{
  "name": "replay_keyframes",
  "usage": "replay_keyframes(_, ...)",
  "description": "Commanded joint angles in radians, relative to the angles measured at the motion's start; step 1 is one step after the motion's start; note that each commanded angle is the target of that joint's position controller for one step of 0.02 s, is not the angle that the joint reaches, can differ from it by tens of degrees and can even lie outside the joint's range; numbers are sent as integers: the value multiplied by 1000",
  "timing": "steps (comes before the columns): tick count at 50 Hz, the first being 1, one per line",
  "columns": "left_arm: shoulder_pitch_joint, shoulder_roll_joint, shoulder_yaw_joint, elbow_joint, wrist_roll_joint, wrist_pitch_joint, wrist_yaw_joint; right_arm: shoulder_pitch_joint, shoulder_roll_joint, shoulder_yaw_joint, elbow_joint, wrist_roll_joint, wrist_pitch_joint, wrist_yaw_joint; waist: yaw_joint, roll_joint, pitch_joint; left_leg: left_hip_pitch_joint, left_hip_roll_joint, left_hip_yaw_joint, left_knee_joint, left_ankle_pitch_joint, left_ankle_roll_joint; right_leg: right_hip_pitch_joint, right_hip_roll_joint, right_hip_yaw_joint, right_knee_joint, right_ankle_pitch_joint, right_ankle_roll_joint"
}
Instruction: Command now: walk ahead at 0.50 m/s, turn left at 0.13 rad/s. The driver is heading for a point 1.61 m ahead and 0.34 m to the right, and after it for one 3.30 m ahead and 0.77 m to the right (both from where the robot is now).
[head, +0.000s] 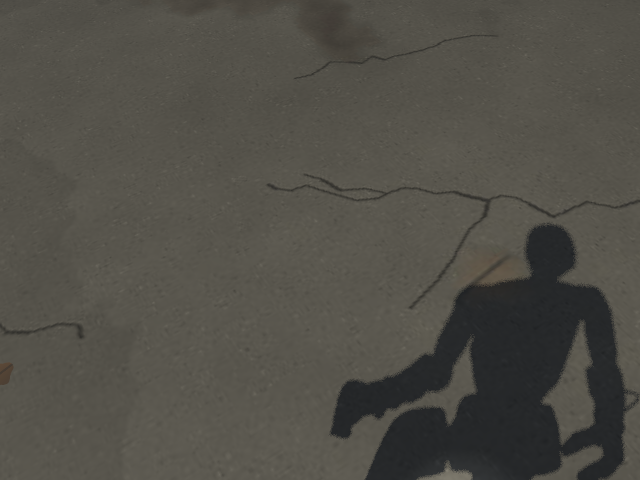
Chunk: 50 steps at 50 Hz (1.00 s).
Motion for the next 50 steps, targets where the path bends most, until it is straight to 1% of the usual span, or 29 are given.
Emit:
replay_keyframes(1,80,85,16,-1,-12,-31,-2,59,-55,-7,-40,-13,10,14,-5,-127,-45,-152,76,-18,-12,40,-20,146,-258,293,-257,153,-129)
replay_keyframes(4,128,105,21,28,-18,-39,-3,-40,-43,1,-70,-16,18,22,4,-118,-14,-249,118,25,-94,113,-46,161,-252,236,-310,171,-146)
replay_keyframes(7,172,99,18,53,-19,-33,-4,-178,-28,15,-114,-11,15,28,32,-110,17,-297,142,68,-253,212,-72,180,-221,177,-334,206,-136)
replay_keyframes(10,215,111,20,75,-19,-32,-3,-279,-7,30,-142,-4,9,30,60,-113,22,-247,128,105,-419,292,-75,196,-208,130,-323,278,-121)
replay_keyframes(13,255,120,21,96,-14,-28,0,-341,-17,32,-160,0,5,26,77,-116,26,-214,107,122,-513,297,-58,256,-234,125,-289,344,-115)
replay_keyframes(16,257,130,23,112,-9,-20,9,-346,-36,25,-170,-2,-2,18,62,-118,29,-160,87,118,-573,218,-23,316,-271,145,-219,457,-105)
replay_keyframes(17,245,137,24,114,-8,-17,11,-300,-45,19,-158,-4,-8,13,34,-116,11,-90,66,118,-603,181,-10,322,-270,148,-156,559,-96)
replay_keyframes(18,228,144,25,114,-11,-13,12,-192,-58,10,-123,-8,-17,6,-17,-100,-40,45,38,128,-664,181,7,310,-248,135,-32,647,-83)
replay_keyframes(19,221,130,19,108,-17,-12,11,-29,-95,-6,-70,-22,-31,-5,-79,-57,-138,277,67,95,-700,206,34,216,-198,102,156,581,-64)
replay_keyframes(20,225,65,0,61,-36,-16,6,127,-187,-30,-54,-48,-40,-21,-123,74,-279,559,328,-196,-730,92,96,-30,-118,52,464,238,-32)
replay_keyframes(21,328,18,-5,60,-47,-9,12,135,-250,-48,-48,-34,-25,-16,-73,233,-353,662,524,-545,-842,54,179,-276,17,33,713,-384,-18)
replay_keyframes(22,257,121,24,78,-20,6,19,61,-166,-32,-60,-7,-16,-11,-59,57,-228,538,469,-485,-862,-38,153,-328,-48,119,774,-321,-32)
replay_keyframes(23,205,101,25,67,-20,5,11,-27,-102,-14,-72,0,-19,-9,-27,33,-102,398,423,-340,-904,-11,125,-329,-84,128,751,-231,-32)
replay_keyframes(24,185,74,21,68,-20,8,4,-72,-62,-5,-74,0,-26,-7,-6,30,-52,310,377,-234,-946,55,94,-299,-113,122,712,-174,-28)
replay_keyframes(26,193,56,24,76,1,34,-11,-81,-35,3,-59,5,-40,-16,30,58,-17,224,318,-88,-982,175,53,-250,-134,111,684,-127,-7)
replay_keyframes(28,167,40,26,63,1,51,-22,-48,-45,-1,-43,12,-59,-18,42,41,-21,223,311,-16,-994,283,53,-267,-136,100,687,-83,5)
replay_keyframes(30,107,34,27,41,3,60,-30,-20,-56,-6,-28,17,-67,-21,42,33,-7,242,306,49,-1008,334,53,-336,-147,91,673,-20,16)
replay_keyframes(33,9,29,24,3,3,64,-39,27,-47,-5,-5,12,-65,-23,29,28,22,270,294,126,-1014,390,55,-417,-152,75,595,75,28)
replay_keyframes(36,-96,14,12,-37,3,59,-48,48,-49,-4,10,11,-62,-26,12,25,45,284,276,204,-1004,466,45,-398,-137,30,418,157,29)
replay_keyframes(40,-211,11,-1,-90,9,57,-58,114,-73,-10,42,9,-53,-35,-20,24,63,384,308,265,-967,596,38,-365,-111,-49,255,145,-11)
replay_keyframes(41,-221,16,0,-99,11,56,-58,123,-78,-11,48,8,-48,-38,-19,26,62,417,316,278,-942,658,34,-353,-100,-62,231,114,-27)
replay_keyframes(43,-196,30,6,-100,13,57,-54,114,-100,-16,51,5,-37,-44,5,46,32,464,325,312,-841,926,26,-277,-49,-97,203,23,-66)
replay_keyframes(44,-157,41,12,-92,14,58,-49,106,-116,-20,50,4,-30,-47,26,62,3,482,329,324,-760,1066,24,-222,-15,-114,200,-36,-89)
replay_keyframes(45,-84,57,22,-74,13,55,-43,98,-132,-25,48,2,-20,-48,59,67,-41,485,331,330,-633,1146,26,-142,20,-121,185,-89,-115)
replay_keyframes(46,24,81,37,-43,15,47,-36,93,-145,-29,42,4,-10,-45,103,59,-105,444,330,331,-455,1099,21,-7,50,-109,134,-105,-143)
replay_keyframes(47,180,136,63,4,27,39,-22,70,-143,-29,22,7,-7,-40,183,-7,-186,277,306,341,-185,869,-11,231,6,-3,44,-101,-188)
replay_keyframes(48,195,263,97,-2,31,43,-7,110,-22,-5,-45,19,-15,-21,124,-234,-272,-160,147,325,192,22,-70,557,-309,479,18,-99,-326)
replay_keyframes(49,205,286,102,-18,-5,57,-7,-6,-89,-19,-96,14,-29,-14,149,-163,-321,-352,22,95,356,-195,-90,600,-393,829,-146,-78,-394)
replay_keyframes(50,157,260,95,-10,-12,62,3,-86,-84,-15,-123,15,-42,-8,133,-86,-171,-444,100,30,321,-92,-78,511,-374,651,-167,-17,-358)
